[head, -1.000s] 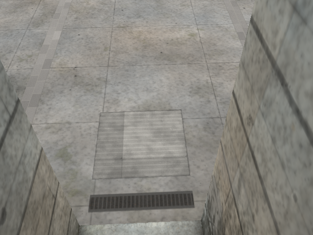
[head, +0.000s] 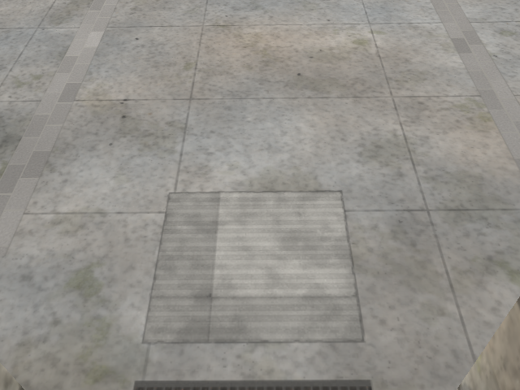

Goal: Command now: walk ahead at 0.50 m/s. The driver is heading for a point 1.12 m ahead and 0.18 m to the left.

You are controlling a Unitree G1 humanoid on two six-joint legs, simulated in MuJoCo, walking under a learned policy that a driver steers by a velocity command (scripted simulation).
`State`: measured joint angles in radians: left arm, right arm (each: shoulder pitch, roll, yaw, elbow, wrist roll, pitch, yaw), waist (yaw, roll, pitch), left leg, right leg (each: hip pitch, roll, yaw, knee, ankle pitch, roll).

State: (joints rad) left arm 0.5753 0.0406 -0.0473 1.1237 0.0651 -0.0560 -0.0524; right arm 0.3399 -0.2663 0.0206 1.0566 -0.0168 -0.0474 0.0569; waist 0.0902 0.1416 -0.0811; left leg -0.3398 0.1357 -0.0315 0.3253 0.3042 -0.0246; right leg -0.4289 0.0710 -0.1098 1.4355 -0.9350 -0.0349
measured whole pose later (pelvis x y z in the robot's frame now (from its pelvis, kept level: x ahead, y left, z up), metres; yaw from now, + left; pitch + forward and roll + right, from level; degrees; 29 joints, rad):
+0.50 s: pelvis +0.20 +0.05 -0.20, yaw +0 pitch +2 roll +3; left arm 0.15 0.17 -0.02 0.94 0.09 -0.03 -0.13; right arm 0.66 -0.10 0.08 1.24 -0.06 -0.11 -0.01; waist -0.14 0.00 -0.06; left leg -0.36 -0.13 0.12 1.30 -0.92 0.15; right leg -0.59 -0.09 0.00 0.65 0.33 -0.04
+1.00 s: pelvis +0.50 +0.09 -0.47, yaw +0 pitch +1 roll -8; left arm 0.56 0.09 0.03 1.11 -0.02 -0.08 0.04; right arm 0.06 -0.24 -0.02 0.95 0.05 -0.02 0.02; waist 0.16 0.12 -0.01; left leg -0.30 0.14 -0.04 0.35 0.10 0.04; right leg -0.38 0.05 -0.02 1.67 -0.87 -0.02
